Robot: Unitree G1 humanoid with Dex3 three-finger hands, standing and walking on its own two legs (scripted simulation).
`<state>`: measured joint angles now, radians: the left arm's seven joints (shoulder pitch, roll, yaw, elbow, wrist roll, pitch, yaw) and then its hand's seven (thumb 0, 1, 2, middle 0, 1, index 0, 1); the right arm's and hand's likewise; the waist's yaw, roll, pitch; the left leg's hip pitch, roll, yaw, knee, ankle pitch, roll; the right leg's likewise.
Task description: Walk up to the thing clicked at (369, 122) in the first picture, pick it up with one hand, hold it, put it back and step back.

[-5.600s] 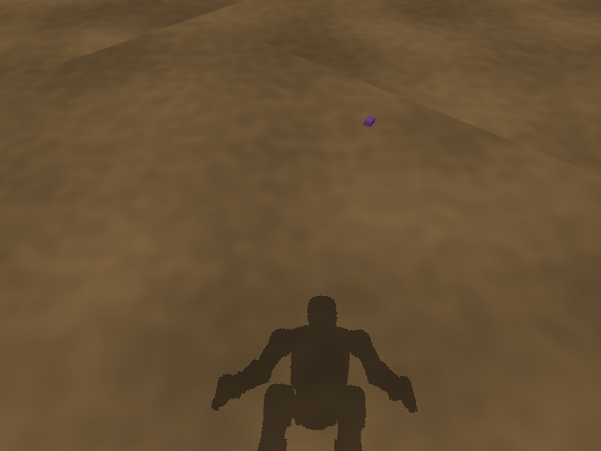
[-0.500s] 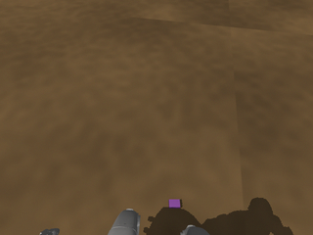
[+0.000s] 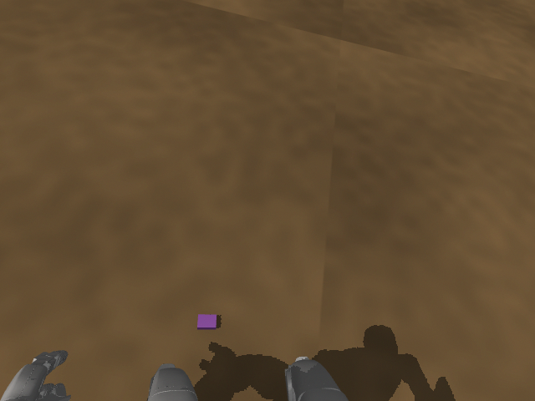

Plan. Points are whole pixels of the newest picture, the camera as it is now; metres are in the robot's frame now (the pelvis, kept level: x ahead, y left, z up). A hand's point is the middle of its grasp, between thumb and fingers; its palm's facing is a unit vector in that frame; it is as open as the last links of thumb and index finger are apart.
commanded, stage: walk up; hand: left
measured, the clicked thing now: (207, 322) +0.41 +0.10 -0.72
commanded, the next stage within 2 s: none
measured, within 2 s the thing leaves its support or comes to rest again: neither
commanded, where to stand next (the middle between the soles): +0.06 -0.20 m, yaw +7 degrees
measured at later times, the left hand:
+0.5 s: hand out of the picture +0.02 +0.09 -0.14, palm faces +0.02 -0.94 -0.34, open 7.4 cm
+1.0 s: hand out of the picture -0.09 +0.00 -0.10, palm faces +0.09 -0.85 -0.51, open 7.4 cm
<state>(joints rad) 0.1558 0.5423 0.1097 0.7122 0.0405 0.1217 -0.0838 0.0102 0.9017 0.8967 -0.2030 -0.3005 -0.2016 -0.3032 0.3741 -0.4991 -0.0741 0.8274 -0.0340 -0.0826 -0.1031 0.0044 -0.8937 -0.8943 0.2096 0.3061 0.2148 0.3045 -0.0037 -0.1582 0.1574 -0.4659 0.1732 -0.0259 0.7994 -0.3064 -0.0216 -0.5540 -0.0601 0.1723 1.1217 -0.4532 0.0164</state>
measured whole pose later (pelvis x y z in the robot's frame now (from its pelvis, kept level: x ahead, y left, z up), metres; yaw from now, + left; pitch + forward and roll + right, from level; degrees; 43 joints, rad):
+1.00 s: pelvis -0.04 -0.29 +0.02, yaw +6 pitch -2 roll -1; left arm 0.39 0.40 0.06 0.93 0.02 -0.07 0.04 0.01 0.89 0.90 -0.21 -0.30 -0.21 -0.30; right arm 0.21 -0.44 -0.08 0.88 -0.04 0.05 0.04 0.01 -0.90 -0.90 0.20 0.30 0.21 0.30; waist 0.04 0.10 0.10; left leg -0.57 0.05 -0.06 1.04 -0.32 0.01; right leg -0.25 -0.03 0.04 0.67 -0.39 0.04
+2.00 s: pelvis -0.03 -0.24 +0.04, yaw +8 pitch -3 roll +0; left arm 0.05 0.36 0.00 1.13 0.00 -0.01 -0.01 0.01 0.90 0.90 -0.20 -0.30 -0.20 -0.30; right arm 0.05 -0.36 0.00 1.14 0.01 0.00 0.02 0.01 -0.90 -0.90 0.20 0.30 0.21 0.30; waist 0.00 0.01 0.08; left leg -0.21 0.02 0.00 0.43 -0.17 -0.01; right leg -0.20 -0.04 -0.03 0.42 -0.18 0.03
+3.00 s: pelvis +0.01 -0.25 +0.05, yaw +8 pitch -2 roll +0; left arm 0.08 0.35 0.02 1.13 0.00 -0.02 -0.01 0.01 0.90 0.90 -0.20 -0.30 -0.20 -0.30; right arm 0.07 -0.34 -0.01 1.14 -0.01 -0.01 0.01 0.01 -0.90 -0.90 0.20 0.30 0.21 0.30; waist 0.00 0.00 0.05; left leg -0.13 0.03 0.00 0.33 -0.17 -0.02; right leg -0.12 -0.04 -0.04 0.33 -0.18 0.02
